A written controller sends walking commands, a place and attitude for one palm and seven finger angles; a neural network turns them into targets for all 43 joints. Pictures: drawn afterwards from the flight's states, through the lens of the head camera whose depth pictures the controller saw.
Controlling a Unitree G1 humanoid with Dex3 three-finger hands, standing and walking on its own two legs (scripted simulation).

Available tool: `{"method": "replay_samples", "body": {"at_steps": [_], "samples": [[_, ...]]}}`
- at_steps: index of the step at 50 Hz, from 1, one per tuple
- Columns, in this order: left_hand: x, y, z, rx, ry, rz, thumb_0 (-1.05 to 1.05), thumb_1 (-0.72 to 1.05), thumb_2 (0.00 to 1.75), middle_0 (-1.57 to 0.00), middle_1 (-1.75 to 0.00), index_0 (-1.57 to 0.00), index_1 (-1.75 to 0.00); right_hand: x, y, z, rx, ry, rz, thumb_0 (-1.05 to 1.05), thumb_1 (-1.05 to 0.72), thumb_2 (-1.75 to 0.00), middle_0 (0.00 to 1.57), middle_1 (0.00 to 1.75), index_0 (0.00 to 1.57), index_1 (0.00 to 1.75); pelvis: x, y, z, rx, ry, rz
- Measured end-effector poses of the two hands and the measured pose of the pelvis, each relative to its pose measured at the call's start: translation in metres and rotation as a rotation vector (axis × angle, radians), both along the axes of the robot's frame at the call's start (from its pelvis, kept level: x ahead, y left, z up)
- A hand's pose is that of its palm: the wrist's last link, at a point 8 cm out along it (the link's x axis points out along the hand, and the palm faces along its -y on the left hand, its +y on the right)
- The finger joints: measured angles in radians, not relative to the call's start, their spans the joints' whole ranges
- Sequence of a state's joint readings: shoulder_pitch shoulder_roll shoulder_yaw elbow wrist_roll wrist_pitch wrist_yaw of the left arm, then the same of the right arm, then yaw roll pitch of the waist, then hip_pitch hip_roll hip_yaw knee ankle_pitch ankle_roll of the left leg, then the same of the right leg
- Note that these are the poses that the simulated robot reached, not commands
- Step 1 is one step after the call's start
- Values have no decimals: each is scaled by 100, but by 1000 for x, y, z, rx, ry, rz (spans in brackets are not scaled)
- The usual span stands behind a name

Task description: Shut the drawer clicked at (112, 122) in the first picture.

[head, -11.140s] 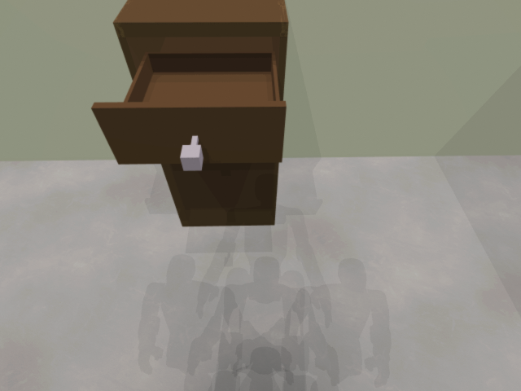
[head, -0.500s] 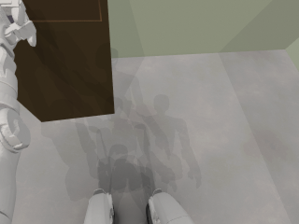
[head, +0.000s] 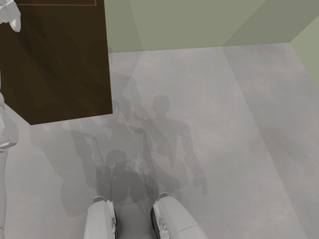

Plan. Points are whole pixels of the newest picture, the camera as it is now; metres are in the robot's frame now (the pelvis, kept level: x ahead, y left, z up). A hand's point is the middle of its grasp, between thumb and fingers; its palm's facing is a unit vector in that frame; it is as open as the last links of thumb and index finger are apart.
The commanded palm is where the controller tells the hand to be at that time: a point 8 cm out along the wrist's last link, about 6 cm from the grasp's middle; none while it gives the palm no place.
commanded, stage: pull the fist back off the drawer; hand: left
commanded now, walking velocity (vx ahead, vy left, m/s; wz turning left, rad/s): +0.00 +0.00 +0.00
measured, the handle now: out of the picture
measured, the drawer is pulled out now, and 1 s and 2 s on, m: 0.00 0.00 0.00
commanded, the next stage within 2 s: draw the hand back to the body in 0.48 s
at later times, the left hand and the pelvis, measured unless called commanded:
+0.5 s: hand (6, 14) +0.58 +0.21 +0.13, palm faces +0.08 -1.00 +0.01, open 3.3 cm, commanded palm +0.55 +0.24 +0.12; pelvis +0.04 +0.00 +0.03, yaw +0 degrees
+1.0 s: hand out of the picture +0.45 +0.21 +0.18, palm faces +0.09 -0.99 -0.04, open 3.3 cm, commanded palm +0.41 +0.26 +0.18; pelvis +0.07 -0.02 +0.06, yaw +3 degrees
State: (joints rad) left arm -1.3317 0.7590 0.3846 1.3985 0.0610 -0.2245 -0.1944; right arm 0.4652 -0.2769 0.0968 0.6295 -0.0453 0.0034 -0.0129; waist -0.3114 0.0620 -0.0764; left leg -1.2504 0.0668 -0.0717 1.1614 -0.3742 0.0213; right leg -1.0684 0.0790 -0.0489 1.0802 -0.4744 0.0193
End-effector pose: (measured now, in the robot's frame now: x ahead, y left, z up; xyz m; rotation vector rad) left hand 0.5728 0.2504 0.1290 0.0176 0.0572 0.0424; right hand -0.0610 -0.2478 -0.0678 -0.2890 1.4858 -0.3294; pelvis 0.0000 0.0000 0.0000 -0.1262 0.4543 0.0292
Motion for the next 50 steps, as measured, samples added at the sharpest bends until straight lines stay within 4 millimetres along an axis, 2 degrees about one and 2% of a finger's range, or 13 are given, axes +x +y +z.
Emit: {"method": "replay_samples", "body": {"at_steps": [8,15,26,33,36,41,50], "samples": [[0,0,0,-4,2,1,2,89,89,-146,-160,-152,-160,-2,6,0,20,13,-6,0,-90,-89,21,30,20,30,1,4,2,4,-1,-3],[-4,0,0,-25,-11,18,3,88,88,-143,-160,-147,-160,11,8,3,45,3,-12,0,-90,-89,21,30,20,30,11,5,10,15,-12,-12],[-25,12,-2,-26,8,49,2,88,88,-140,-160,-141,-160,66,-4,10,69,-67,20,1,-90,-89,21,30,20,30,37,1,27,35,-61,-10],[-32,11,9,1,-69,29,2,90,89,-140,-160,-140,-160,103,-19,10,60,-101,56,0,-90,-89,21,30,20,30,49,-5,31,41,-74,7],[-45,7,11,3,-67,5,2,90,90,-140,-160,-140,-160,121,-22,12,73,-142,51,1,-90,-89,21,30,20,30,55,-6,37,49,-91,1],[-83,0,17,4,-40,-3,2,90,90,-140,-160,-139,-160,159,-21,18,114,-265,60,1,-90,-89,20,30,20,30,67,-9,50,67,-151,-2],[-152,15,52,25,-113,50,2,90,90,-140,-160,-140,-160,234,-16,38,148,-513,164,1,-90,-89,20,30,20,30,66,-18,62,91,-266,26]]}}
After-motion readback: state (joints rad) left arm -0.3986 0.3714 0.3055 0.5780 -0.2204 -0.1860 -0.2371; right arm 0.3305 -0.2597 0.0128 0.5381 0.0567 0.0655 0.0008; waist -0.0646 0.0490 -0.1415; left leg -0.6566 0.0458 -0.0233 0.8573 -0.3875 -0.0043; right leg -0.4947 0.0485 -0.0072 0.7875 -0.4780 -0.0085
